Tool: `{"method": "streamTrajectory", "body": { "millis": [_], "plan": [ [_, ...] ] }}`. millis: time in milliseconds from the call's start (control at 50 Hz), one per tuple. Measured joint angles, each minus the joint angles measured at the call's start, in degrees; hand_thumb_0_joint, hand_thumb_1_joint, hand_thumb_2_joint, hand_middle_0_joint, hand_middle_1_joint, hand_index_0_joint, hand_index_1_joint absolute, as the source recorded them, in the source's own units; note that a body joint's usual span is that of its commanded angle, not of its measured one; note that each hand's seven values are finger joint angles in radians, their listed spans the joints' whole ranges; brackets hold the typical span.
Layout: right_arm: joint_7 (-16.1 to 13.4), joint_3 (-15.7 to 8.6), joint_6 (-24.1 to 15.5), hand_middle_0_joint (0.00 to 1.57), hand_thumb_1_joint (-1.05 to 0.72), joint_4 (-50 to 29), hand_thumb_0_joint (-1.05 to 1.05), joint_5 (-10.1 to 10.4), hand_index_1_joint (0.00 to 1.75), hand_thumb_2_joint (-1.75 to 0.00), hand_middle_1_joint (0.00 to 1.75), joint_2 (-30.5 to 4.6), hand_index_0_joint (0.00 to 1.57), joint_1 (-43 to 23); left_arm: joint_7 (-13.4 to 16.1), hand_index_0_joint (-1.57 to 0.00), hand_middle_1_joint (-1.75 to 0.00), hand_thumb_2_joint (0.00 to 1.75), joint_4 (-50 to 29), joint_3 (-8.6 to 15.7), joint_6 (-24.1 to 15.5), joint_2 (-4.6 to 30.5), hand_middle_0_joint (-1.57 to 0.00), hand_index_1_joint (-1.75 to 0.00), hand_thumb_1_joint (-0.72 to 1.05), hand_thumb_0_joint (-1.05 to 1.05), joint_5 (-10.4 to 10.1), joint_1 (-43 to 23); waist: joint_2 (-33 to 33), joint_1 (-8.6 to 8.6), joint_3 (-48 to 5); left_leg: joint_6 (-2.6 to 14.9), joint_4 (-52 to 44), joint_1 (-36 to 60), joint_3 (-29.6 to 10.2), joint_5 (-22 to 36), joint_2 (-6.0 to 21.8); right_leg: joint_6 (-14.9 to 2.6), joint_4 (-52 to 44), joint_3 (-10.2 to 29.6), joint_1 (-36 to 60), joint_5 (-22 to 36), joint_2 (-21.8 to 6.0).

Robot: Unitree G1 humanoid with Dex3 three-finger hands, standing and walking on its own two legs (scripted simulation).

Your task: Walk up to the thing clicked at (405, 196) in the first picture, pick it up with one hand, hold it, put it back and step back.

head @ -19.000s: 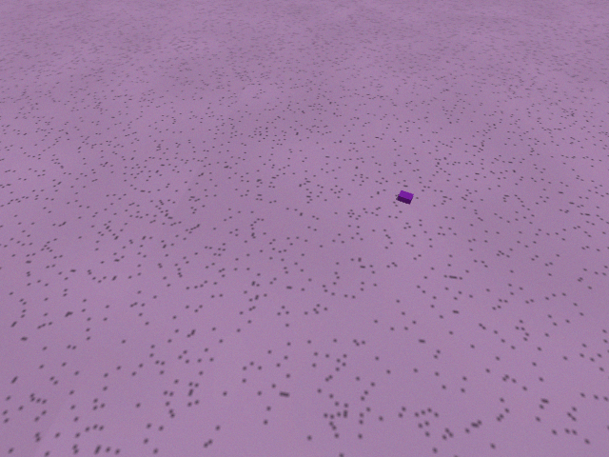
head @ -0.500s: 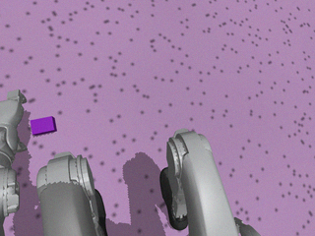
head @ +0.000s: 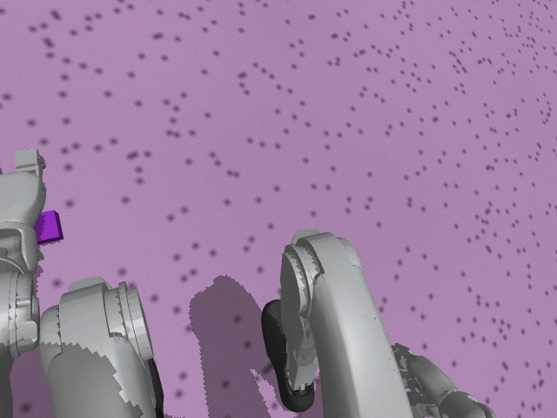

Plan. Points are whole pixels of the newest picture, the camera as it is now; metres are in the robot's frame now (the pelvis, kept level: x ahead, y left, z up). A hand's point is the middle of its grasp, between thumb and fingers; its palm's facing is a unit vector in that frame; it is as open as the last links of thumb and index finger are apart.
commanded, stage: rest palm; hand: left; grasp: from above
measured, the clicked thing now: (37, 229) +0.42 +0.28 -0.29
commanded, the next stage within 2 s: close in 0.92 s
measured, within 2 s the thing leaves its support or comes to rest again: neither
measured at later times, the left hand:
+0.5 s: hand (41, 227) +0.42 +0.26 -0.24, palm faces -0.42 -0.10 -0.90, open 14.1 cm
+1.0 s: hand (22, 233) +0.41 +0.29 -0.26, palm faces -0.50 -0.14 -0.86, open 14.1 cm
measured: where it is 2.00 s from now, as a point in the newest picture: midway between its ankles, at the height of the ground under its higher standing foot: (224, 400)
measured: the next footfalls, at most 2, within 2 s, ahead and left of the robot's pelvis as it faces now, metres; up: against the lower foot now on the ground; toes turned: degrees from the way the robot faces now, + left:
none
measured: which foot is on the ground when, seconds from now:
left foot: down 0.00-1.00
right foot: down 0.00-1.00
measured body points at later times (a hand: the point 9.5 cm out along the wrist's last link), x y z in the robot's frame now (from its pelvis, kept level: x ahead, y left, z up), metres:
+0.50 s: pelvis +0.00 +0.00 -0.01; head +0.25 +0.09 +0.35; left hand +0.43 +0.26 -0.19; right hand +0.04 -0.27 -0.09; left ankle +0.07 +0.13 -0.27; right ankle +0.10 -0.13 -0.27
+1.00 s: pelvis +0.00 +0.00 -0.01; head +0.27 +0.10 +0.34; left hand +0.43 +0.29 -0.21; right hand +0.04 -0.25 -0.09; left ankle +0.07 +0.13 -0.27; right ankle +0.11 -0.13 -0.27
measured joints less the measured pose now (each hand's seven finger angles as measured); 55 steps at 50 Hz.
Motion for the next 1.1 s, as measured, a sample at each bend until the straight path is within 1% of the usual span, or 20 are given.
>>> {"method": "streamTrajectory", "body": {
  "millis": [80,140,220,260,320,380,420,480,540,580,620,660,700,760,780,820,880,960,1020,1100],
  "plan": [
    [1.22,1.46,-0.78,0.20,-0.90,-1.03,0.00,-0.51,0.30,-0.90,0.30,-0.16,0.20,2.02,-2.75,-0.08,-0.98,0.97,-0.07,4.71,-0.02,2.99,-0.08,-0.97,-0.50,0.00,-2.23,-0.88,0.55,-1.04,2.64,-0.17,0.97,0.01,-0.65,-0.99,0.14,0.21,0.61,-0.42,-0.08,-0.56,0.27],
    [1.63,2.34,-0.68,0.20,-0.90,-1.30,0.00,-0.82,0.30,-0.90,0.30,-0.09,0.20,3.86,-5.13,-0.08,-0.99,0.97,-0.84,5.86,-0.91,4.94,-0.08,-0.98,-0.50,0.00,-3.62,0.22,0.78,-1.33,4.37,-0.50,1.73,0.25,-1.22,-1.85,0.17,0.23,1.18,-0.79,0.03,-1.12,0.41],
    [1.96,3.69,-0.12,0.20,-0.90,-0.73,0.00,-1.29,0.30,-0.90,0.30,0.25,0.20,5.71,-7.45,-0.07,-1.00,0.97,-2.56,6.60,-3.67,6.39,-0.07,-0.99,-0.50,0.00,-4.67,2.77,0.60,-0.91,6.17,-1.01,2.28,0.84,-1.96,-2.64,0.19,0.05,1.54,-1.34,0.43,-1.55,0.53],
    [2.25,4.49,0.05,0.20,-0.90,-0.42,0.00,-1.72,0.30,-0.90,0.30,0.39,0.20,6.27,-7.79,-0.07,-1.00,0.97,-3.38,6.16,-5.47,6.78,-0.07,-0.99,-0.51,0.00,-4.84,3.82,0.10,-0.64,6.92,-1.26,2.46,1.34,-2.25,-2.81,0.17,-0.08,1.67,-1.55,0.83,-1.59,0.57],
    [2.55,5.31,-0.04,0.20,-0.90,-0.19,0.00,-2.28,0.30,-0.90,0.30,0.30,0.20,6.71,-7.11,-0.07,-0.99,0.97,-4.11,4.99,-8.40,7.00,-0.08,-0.99,-0.51,0.00,-4.42,4.96,-0.63,-0.29,7.50,-1.59,2.96,1.91,-2.89,-2.88,0.08,-0.26,1.92,-2.04,1.43,-1.46,0.64],
    [2.70,5.87,-0.51,0.20,-0.89,-0.02,0.00,-2.90,0.30,-0.90,0.30,-0.32,0.20,6.24,-5.07,-0.08,-0.99,0.97,-3.39,3.54,-10.62,6.89,-0.08,-0.98,-0.51,0.00,-2.84,5.30,-1.13,-0.26,7.41,-1.67,3.71,2.24,-3.63,-2.89,0.04,-0.23,2.16,-2.58,1.96,-1.19,0.84],
    [2.52,5.93,-0.73,0.20,-0.89,0.33,0.00,-3.16,0.30,-0.90,0.30,-0.64,0.20,5.39,-2.80,-0.08,-0.98,0.97,-2.97,2.93,-11.18,6.59,-0.08,-0.97,-0.50,0.00,-1.32,5.58,-1.36,-0.41,6.97,-1.57,4.08,2.34,-4.03,-2.90,0.14,-0.11,2.11,-2.89,2.20,-0.93,1.08],
    [2.42,5.50,-1.31,0.20,-0.89,0.48,0.00,-3.60,0.30,-0.90,0.30,-0.98,0.20,4.08,1.33,-0.08,-0.97,0.97,-2.06,1.67,-10.33,5.91,-0.09,-0.96,-0.49,0.00,1.18,5.58,-1.67,-0.76,6.00,-1.32,4.25,2.44,-4.36,-2.88,0.40,-0.06,1.76,-3.18,2.45,-0.54,1.43],
    [2.83,4.67,-2.24,0.20,-0.89,0.11,0.00,-3.62,0.30,-0.90,0.30,-1.31,0.20,2.94,4.62,-0.08,-0.96,0.97,-0.04,0.27,-8.13,5.65,-0.09,-0.96,-0.49,0.00,2.94,4.88,-1.88,-1.29,4.94,-1.02,4.12,2.35,-4.53,-2.81,0.64,-0.04,1.22,-3.39,2.53,-0.21,1.70],
    [3.23,4.30,-3.04,0.20,-0.88,-0.19,0.00,-3.27,0.30,-0.90,0.30,-1.60,0.20,2.33,5.95,-0.08,-0.96,0.97,1.04,-0.52,-5.86,5.73,-0.08,-0.95,-0.49,0.00,2.89,4.13,-2.03,-1.66,4.45,-0.82,3.92,2.19,-4.53,-2.66,0.69,-0.08,0.87,-3.46,2.53,-0.07,1.74],
    [3.72,4.02,-3.97,0.20,-0.88,-0.61,0.00,-2.84,0.30,-0.90,0.30,-1.97,0.20,1.99,6.59,-0.08,-0.95,0.97,1.73,-0.80,-3.40,5.79,-0.08,-0.95,-0.49,0.00,1.87,3.14,-2.25,-1.88,4.18,-0.62,3.66,1.97,-4.36,-2.51,0.75,-0.13,0.56,-3.38,2.41,0.04,1.77],
    [4.31,3.89,-5.03,0.20,-0.89,-1.02,0.00,-2.58,0.30,-0.90,0.30,-2.41,0.20,1.83,6.41,-0.07,-0.95,0.97,2.38,-0.50,-1.26,5.83,-0.08,-0.95,-0.50,0.00,0.00,2.03,-2.36,-2.00,4.07,-0.40,3.45,1.60,-4.19,-2.37,0.78,-0.04,0.30,-3.29,2.17,0.11,1.77],
    [4.89,4.02,-5.98,0.20,-0.89,-1.54,0.00,-2.35,0.30,-0.90,0.30,-2.82,0.20,1.69,5.24,-0.07,-0.96,0.97,2.69,1.23,0.19,6.27,-0.08,-0.95,-0.49,0.00,-1.83,1.10,-2.46,-2.22,4.40,-0.20,3.35,1.25,-4.05,-2.22,0.72,0.15,0.16,-3.20,2.02,0.13,1.71],
    [5.32,4.62,-6.92,0.20,-0.89,-2.22,0.00,-2.03,0.30,-0.90,0.30,-3.09,0.20,1.47,1.78,-0.07,-0.97,0.96,3.48,3.69,1.13,7.82,-0.07,-0.96,-0.49,0.00,-4.19,-0.21,-2.70,-2.78,5.78,0.05,3.40,0.96,-3.92,-1.94,0.36,0.55,0.23,-3.09,2.18,-0.03,1.44],
    [5.33,4.88,-7.05,0.20,-0.89,-2.35,0.00,-1.97,0.30,-0.90,0.30,-3.04,0.20,1.45,0.50,-0.07,-0.97,0.96,3.56,4.17,1.10,8.38,-0.07,-0.96,-0.49,0.00,-4.73,-0.33,-2.75,-2.88,6.28,0.08,3.46,0.85,-3.95,-1.87,0.23,0.65,0.26,-3.12,2.22,-0.09,1.35],
    [5.29,5.41,-7.19,0.20,-0.89,-2.37,0.00,-1.94,0.30,-0.90,0.30,-2.71,0.20,1.59,-2.06,-0.07,-0.98,0.95,3.19,4.14,0.59,9.25,-0.07,-0.97,-0.49,0.00,-5.42,-0.13,-2.94,-2.95,7.29,0.06,3.59,0.83,-3.98,-1.87,0.01,0.71,0.41,-3.14,2.40,-0.30,1.19],
    [5.31,6.52,-6.89,0.20,-0.90,-2.07,0.00,-2.17,0.30,-0.90,0.30,-1.95,0.20,2.04,-4.37,-0.08,-1.00,0.94,1.65,3.30,-1.57,9.88,-0.07,-0.98,-0.49,0.00,-5.72,1.03,-3.22,-2.54,8.63,-0.22,3.84,1.32,-4.28,-2.24,-0.24,0.77,0.62,-3.35,3.00,-0.74,1.03],
    [5.52,8.32,-6.22,0.20,-0.90,-1.60,0.00,-2.72,0.30,-0.90,0.30,-1.16,0.20,2.75,-4.17,-0.08,-1.02,0.93,-0.67,1.93,-5.22,10.23,-0.07,-0.99,-0.49,0.00,-5.46,2.93,-3.12,-1.56,9.57,-0.76,4.17,2.55,-4.91,-3.04,-0.41,0.61,0.90,-3.80,4.13,-1.41,0.94],
    [5.62,9.34,-5.82,0.20,-0.90,-1.10,0.00,-3.18,0.30,-0.90,0.30,-0.88,0.20,2.68,-3.16,-0.08,-1.01,0.93,-0.48,0.14,-7.56,9.92,-0.07,-0.98,-0.49,0.00,-4.75,3.51,-2.64,-1.11,9.40,-0.96,4.53,3.08,-5.39,-3.53,-0.34,0.59,1.04,-4.14,4.55,-1.62,1.09],
    [5.54,9.79,-5.67,0.20,-0.90,-1.49,0.00,-3.71,0.30,-0.90,0.30,-0.87,0.20,2.06,0.00,-0.09,-1.00,0.93,0.82,-0.95,-9.01,9.05,-0.09,-0.97,-0.47,0.00,-3.09,3.65,-2.34,-1.30,9.10,-0.94,4.76,3.50,-5.76,-3.57,0.03,0.61,0.91,-4.39,4.74,-1.09,1.54]
  ]
}}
